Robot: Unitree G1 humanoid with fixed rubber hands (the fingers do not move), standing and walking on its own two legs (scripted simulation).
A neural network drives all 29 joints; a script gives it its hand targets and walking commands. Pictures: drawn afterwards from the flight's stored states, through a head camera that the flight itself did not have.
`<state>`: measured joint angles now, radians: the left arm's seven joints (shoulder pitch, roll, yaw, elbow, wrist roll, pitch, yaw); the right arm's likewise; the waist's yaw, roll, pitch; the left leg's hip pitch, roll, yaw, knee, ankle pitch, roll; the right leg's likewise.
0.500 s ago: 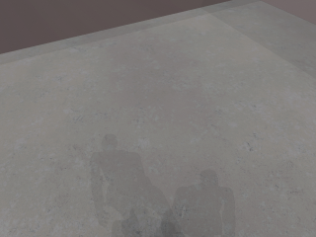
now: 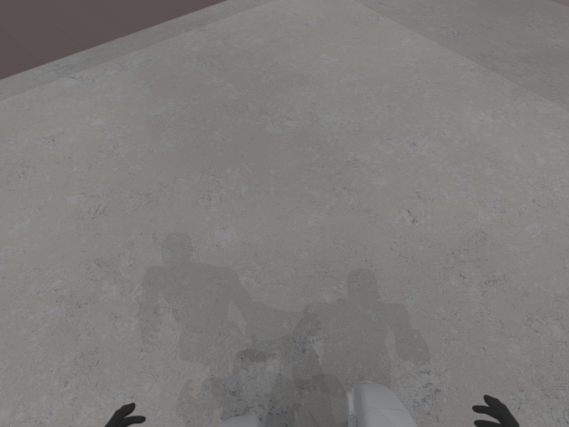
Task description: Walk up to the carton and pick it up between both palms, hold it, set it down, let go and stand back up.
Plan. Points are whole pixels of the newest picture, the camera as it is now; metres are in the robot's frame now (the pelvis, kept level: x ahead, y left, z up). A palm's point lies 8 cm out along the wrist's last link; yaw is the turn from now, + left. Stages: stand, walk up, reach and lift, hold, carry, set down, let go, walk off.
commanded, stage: walk up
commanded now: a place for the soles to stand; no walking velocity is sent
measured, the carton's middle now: out of the picture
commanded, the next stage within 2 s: none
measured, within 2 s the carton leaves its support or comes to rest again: neither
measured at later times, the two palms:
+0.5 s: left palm out of the picture +0.09 +0.16 -0.12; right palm out of the picture -0.13 -0.35 -0.11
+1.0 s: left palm out of the picture +0.00 +0.03 -0.09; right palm out of the picture -0.36 -0.41 -0.13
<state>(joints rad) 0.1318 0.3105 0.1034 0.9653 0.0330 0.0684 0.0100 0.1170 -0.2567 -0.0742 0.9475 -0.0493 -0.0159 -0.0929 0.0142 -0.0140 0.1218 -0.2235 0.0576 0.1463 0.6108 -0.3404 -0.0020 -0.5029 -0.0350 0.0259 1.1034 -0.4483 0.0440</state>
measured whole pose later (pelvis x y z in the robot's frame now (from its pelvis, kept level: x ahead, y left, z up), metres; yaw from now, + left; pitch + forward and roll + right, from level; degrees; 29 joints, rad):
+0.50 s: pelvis -0.09 -0.07 +0.00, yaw -21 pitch -1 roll +1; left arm 0.20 0.31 0.05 0.81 0.05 0.09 -0.03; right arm 0.23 -0.25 -0.04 0.91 -0.01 0.02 -0.06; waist 0.01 -0.06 0.06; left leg -0.28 -0.07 0.00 0.60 -0.33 0.05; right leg -0.42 0.19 0.15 0.44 0.00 -0.06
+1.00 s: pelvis -0.23 -0.13 +0.00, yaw -50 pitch -6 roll +1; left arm 0.29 0.26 0.01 0.85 0.02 0.06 -0.06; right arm 0.14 -0.36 -0.06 0.81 -0.04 0.04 -0.05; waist 0.04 0.12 0.12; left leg -0.39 0.14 0.05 1.03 -0.61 0.04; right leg -0.26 -0.03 0.09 0.69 -0.33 0.04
